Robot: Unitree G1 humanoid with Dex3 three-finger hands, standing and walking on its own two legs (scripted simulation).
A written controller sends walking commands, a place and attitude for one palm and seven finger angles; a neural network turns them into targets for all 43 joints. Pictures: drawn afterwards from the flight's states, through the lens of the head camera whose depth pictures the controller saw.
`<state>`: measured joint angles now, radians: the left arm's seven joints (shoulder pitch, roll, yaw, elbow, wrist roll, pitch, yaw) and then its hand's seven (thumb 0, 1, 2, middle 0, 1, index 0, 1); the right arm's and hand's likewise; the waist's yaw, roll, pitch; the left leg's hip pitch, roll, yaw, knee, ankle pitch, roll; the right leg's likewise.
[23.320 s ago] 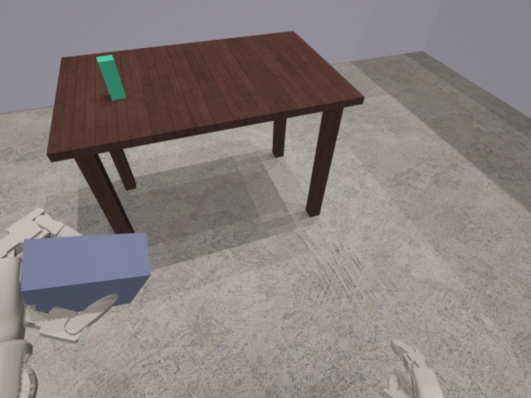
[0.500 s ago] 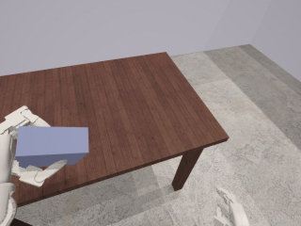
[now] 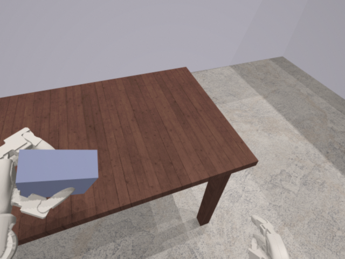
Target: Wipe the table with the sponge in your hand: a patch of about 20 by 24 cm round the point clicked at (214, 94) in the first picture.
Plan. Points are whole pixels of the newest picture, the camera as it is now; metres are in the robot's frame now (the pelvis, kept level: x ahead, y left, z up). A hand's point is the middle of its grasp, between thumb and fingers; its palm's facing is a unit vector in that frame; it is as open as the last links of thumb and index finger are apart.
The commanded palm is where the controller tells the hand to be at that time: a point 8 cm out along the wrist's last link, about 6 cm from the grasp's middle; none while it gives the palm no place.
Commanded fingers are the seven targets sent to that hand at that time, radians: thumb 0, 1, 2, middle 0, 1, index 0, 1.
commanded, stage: look again from close up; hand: left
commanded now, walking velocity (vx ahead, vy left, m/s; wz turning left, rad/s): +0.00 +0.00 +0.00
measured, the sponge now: (68, 175) +0.23 +0.22 +0.14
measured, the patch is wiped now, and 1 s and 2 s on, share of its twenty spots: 0.00 0.00 0.00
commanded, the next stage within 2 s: come to a stop and stand still in 0.06 s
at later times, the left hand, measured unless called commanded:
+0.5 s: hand (29, 158) +0.23 +0.27 +0.17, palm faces +0.44 -0.81 -0.39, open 9.4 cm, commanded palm +0.15 +0.28 +0.17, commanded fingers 0.00 0.10 1.30 -1.20 -1.60 -1.20 -1.60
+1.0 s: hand (36, 159) +0.24 +0.27 +0.16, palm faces +0.33 -0.86 -0.38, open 9.4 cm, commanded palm +0.18 +0.31 +0.17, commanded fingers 0.00 0.10 1.30 -1.20 -1.60 -1.20 -1.60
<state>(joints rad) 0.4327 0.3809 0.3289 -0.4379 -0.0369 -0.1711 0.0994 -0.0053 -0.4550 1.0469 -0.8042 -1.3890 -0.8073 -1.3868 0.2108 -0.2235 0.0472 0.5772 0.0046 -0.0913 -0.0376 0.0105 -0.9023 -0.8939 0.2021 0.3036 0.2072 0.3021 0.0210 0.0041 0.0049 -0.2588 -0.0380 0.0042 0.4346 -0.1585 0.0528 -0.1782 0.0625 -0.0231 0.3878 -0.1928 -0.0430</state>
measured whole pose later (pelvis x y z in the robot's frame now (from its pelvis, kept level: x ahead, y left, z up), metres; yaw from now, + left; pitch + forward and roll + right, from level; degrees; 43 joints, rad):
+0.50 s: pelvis -0.01 +0.00 +0.00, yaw -1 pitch -1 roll -2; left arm 0.30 0.41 0.42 -0.33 -0.06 -0.23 0.10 -0.01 -0.45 1.05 -0.80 -1.39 -0.80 -1.39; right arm 0.20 -0.23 0.01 0.56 0.02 -0.13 0.01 0.01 -0.90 -0.89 0.20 0.30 0.21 0.30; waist 0.03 0.02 0.05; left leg -0.29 -0.02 0.02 0.46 -0.16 0.05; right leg -0.21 0.07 -0.01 0.39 -0.17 -0.04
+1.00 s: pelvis +0.02 +0.03 +0.00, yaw +0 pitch +1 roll -2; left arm 0.42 0.39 0.33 -0.46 -0.03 -0.27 0.07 -0.01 -0.46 1.05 -0.80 -1.39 -0.81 -1.39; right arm 0.17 -0.18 0.04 0.57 0.00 -0.15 -0.01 0.01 -0.90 -0.89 0.20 0.30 0.21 0.30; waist 0.03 -0.03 0.02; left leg -0.27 -0.08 0.02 0.43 -0.18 0.09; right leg -0.18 0.02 -0.01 0.38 -0.22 0.00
